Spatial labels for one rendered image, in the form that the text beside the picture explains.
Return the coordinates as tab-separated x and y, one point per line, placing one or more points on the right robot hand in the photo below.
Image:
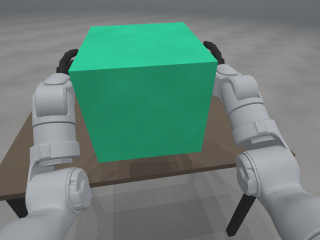
214	51

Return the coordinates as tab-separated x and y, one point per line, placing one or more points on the left robot forearm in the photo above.
53	122

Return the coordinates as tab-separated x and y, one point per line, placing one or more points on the carton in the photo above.
144	90

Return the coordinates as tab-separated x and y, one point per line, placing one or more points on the right robot forearm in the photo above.
245	108

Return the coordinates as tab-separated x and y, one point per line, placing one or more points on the table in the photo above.
218	152

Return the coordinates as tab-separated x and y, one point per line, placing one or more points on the robot left upper arm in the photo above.
54	199

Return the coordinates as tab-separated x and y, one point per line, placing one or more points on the robot right upper arm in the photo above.
271	175

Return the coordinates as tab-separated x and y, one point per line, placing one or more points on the left robot hand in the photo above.
66	62

